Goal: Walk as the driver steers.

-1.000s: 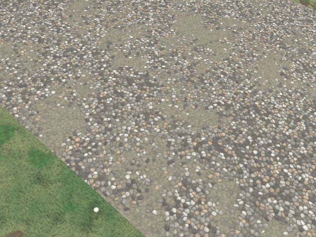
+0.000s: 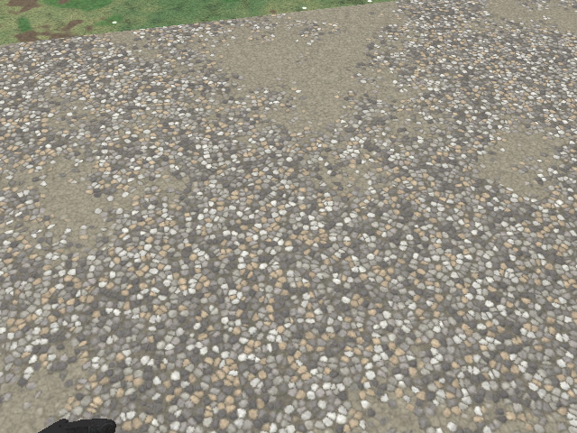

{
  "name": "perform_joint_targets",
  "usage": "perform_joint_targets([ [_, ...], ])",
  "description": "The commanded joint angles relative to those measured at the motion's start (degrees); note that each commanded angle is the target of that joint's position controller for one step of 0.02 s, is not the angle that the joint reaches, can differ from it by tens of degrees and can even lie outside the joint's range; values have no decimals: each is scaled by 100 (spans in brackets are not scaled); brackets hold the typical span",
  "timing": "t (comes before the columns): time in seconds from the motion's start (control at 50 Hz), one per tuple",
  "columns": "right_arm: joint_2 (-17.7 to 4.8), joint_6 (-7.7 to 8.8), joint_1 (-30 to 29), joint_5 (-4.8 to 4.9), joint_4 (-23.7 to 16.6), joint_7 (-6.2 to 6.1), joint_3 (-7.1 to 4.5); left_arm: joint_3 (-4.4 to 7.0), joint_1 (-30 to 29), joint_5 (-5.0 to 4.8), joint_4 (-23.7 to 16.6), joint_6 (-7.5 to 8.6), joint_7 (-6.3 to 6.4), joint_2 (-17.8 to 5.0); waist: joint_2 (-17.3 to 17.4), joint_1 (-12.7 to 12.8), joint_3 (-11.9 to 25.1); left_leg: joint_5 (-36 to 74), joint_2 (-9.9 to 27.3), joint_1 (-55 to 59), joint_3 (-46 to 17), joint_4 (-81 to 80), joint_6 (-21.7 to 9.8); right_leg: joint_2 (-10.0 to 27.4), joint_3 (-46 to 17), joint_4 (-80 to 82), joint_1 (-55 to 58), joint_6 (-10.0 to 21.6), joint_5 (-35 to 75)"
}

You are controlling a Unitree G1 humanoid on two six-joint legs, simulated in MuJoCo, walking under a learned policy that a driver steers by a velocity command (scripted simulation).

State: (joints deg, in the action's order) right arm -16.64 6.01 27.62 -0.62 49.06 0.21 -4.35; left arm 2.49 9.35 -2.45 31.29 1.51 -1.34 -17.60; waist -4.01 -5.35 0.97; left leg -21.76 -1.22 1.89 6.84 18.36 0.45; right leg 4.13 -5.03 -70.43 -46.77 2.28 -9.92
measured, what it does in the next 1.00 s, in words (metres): walks ahead, turning left: right foot, then left foot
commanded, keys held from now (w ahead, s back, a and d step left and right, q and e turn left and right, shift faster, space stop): w+q+shift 0.74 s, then shift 0.26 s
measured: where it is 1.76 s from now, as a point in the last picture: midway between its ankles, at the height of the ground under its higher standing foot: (162, 258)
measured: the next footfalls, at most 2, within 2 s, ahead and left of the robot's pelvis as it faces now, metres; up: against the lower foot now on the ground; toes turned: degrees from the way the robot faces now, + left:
right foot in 0.18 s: +0.38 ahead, -0.15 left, +0.00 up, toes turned +1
left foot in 0.64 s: +0.76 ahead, +0.14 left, +0.00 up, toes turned +26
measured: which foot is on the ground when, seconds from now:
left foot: down 0.00-0.20, up 0.22-0.62, down 0.64-1.00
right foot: up 0.00-0.16, down 0.18-0.66, up 0.68-1.00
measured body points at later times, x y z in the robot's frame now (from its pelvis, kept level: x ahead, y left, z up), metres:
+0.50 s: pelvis +0.44 -0.02 +0.00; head +0.44 +0.00 +0.45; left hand +0.37 +0.26 -0.13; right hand +0.69 -0.24 -0.07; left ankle +0.59 +0.15 -0.64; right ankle +0.34 -0.15 -0.73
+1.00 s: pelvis +0.84 +0.14 +0.00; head +0.86 +0.19 +0.45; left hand +0.93 +0.47 -0.06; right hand +1.03 -0.07 -0.10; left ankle +0.73 +0.12 -0.73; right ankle +1.13 +0.15 -0.68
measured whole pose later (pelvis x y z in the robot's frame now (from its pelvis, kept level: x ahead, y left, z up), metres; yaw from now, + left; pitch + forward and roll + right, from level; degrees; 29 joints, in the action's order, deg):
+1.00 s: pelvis +0.84 +0.14 +0.00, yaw +38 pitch +1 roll -1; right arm -14.0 1.8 20.8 0.8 42.9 -2.5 -2.5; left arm 1.8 -1.9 1.1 34.1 6.9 -1.5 -15.2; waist -3.1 -5.6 -4.9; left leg -21.4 -9.2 -3.5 -9.1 26.0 -7.9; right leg 1.2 -3.7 -30.6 -37.6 -2.2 12.2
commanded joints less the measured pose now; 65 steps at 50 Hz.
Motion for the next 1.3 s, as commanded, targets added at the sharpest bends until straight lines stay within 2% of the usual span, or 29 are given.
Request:
perform_joint_targets([
  [0.02,-515,116,-592,16,-379,-40,25,-99,-706,75,-550,160,-111,-11,515,345,-1196,1564,1393,-864,-786,-1403,-910,39,61,1170,-434,-13,792],
  [0.1,-950,5,40,236,-20,-65,41,-155,-1614,94,-825,419,-314,89,505,257,-1291,3695,1547,-423,-637,-1587,-1008,-216,874,2954,859,199,915],
  [0.16,-1440,-95,74,83,143,-99,-1,251,-5,37,-558,355,-167,-699,1498,1429,150,7504,1737,61,-660,597,-851,-753,845,3239,3398,460,189],
  [0.18,-1431,-112,-181,55,90,-114,30,407,1321,4,-223,249,-45,-929,1499,2232,734,6918,1472,-1027,-545,2197,-626,-486,606,3399,5285,491,303],
  [0.2,-489,-56,175,-44,-170,-80,242,503,2136,155,70,170,105,-1429,364,1964,1743,2680,746,-3040,-766,4563,-406,960,-1353,3149,7597,604,-1271],
  [0.22,-38,116,643,235,-284,-41,395,452,2222,343,77,276,66,-1466,-1089,1536,3135,-326,147,-3540,-1658,6087,-430,1943,-4034,4585,7861,1022,-3343],
  [0.24,-558,163,-104,531,-466,-53,202,328,1970,357,172,340,5,-911,-734,1599,2145,-95,330,-4209,-1802,6542,-441,1739,-4075,5361,7143,849,-3665],
  [0.28,-309,98,-814,476,-695,-105,224,251,1353,320,452,425,-27,-536,49,1178,413,509,787,-4583,-1458,6370,-378,1574,-2414,5451,5351,755,-1987],
  [0.32,-123,-161,-465,388,-562,-56,172,174,815,424,619,531,-48,-47,-202,592,73,955,1179,-3852,-1506,6109,-359,1277,-1181,5656,4112,698,-980],
  [0.36,22,-421,-539,419,-586,-15,166,167,436,271,781,574,-60,148,-223,381,-366,807,1347,-3866,-1438,5885,-325,1184,-249,6019,3621,592,-322],
  [0.54,-253,-358,-2243,245,-1281,355,193,360,525,284,978,562,200,-805,619,500,-1171,3087,752,-3878,-191,2822,-574,773,2104,6453,4277,215,2413],
  [0.58,-586,-374,-1959,339,-1327,385,46,443,570,243,961,427,220,-1187,229,225,-662,2703,200,-3158,341,2689,-735,858,2149,5596,5020,116,5381],
  [0.62,-1119,-534,-516,415,-1100,324,-225,527,245,141,814,247,204,-1495,-320,-654,136,1632,-183,-1541,445,2976,-1025,1025,2055,3556,5027,165,7426],
  [0.64,-1562,-635,849,376,-739,246,-464,490,-46,118,733,262,174,-1380,-176,-1295,717,1595,-231,339,66,2679,-1266,883,1854,1772,4120,135,6869],
  [0.66,-1615,-702,1119,423,-498,146,-477,251,-215,144,753,379,112,-529,1156,-1205,110,1525,22,823,-852,2213,-1486,-225,1695,-992,2636,-176,896],
  [0.68,-1731,-542,265,204,-850,204,-343,-31,782,165,319,647,40,415,2956,285,640,506,771,1755,-3920,1323,-2535,-1091,541,-2780,447,-284,-2610],
  [0.7,-1304,-364,-46,112,-1201,256,-256,-34,445,83,58,883,13,-208,2065,53,1296,-1574,1460,1880,-5868,-230,-2757,-935,-428,-2602,-110,21,-2090],
  [0.74,-951,-88,-359,108,-1205,331,-192,76,-379,7,-14,942,103,-541,-162,379,73,-1953,1374,139,-5637,-808,-2094,-430,-427,-1237,197,217,-1067],
  [0.8,-844,-1,-1339,67,-1435,180,-131,149,95,243,262,671,180,-612,-73,974,-384,2056,825,-1554,-3692,-395,-1881,60,-374,-198,1315,-259,-765],
  [0.86,-639,-99,-1076,167,-1184,-99,-43,31,-618,445,7,541,179,-196,129,651,-491,5047,110,-2341,-1947,-64,-1418,-77,449,1457,1791,-591,100],
  [0.96,-611,-427,-126,155,-691,-335,-56,-37,-1529,342,-130,606,-30,71,758,-172,25,3820,13,-1529,-1730,321,-755,-726,726,4048,2345,-514,2794],
  [1.04,-519,-468,-494,58,-700,-391,-73,201,-765,370,98,734,-96,-409,1047,388,293,4351,288,-628,-2177,1587,-620,-791,560,4558,2739,-144,2525],
  [1.06,-522,-461,-919,61,-827,-348,-66,246,108,396,349,780,-85,-468,1024,927,630,4513,95,-668,-1965,2528,-449,-648,605,4870,3566,-54,3193],
  [1.08,-158,-459,-771,-60,-1008,-269,50,249,856,513,525,805,-78,-687,153,1012,1517,1892,-297,-1704,-1822,4497,-177,493,-407,4121,5386,370,5419],
  [1.1,99,-479,848,93,-613,-161,141,123,899,631,615,747,-82,-462,-1270,423,2558,-2055,-993,-2968,-2137,6348,199,2176,-2893,3901,6985,1850,6362],
  [1.12,-516,-526,1011,197,-404,-81,80,163,737,430,536,638,-89,-403,-562,617,2875,-1656,-579,-3281,-2525,6776,205,2218,-3537,4270,6836,2065,4350],
  [1.16,-872,-710,-842,152,-849,-127,-36,18,-228,295,367,404,-10,-60,670,680,1141,-940,-137,-3571,-1769,6326,301,1426,-2346,4990,4746,1434,1200],
  [1.2,-613,-879,-1032,67,-984,-196,1,-33,-563,381,464,284,36,-102,332,329,367,-491,161,-3023,-1456,5344,285,840,-1731,5481,3149,1063,282],
  [1.3,-98,-787,-867,-16,-773,-285,177,49,-288,378,817,230,22,-213,-146,370,823,-227,324,-1853,-1089,2888,288,552,-739,5384,2984,1072,1720],
])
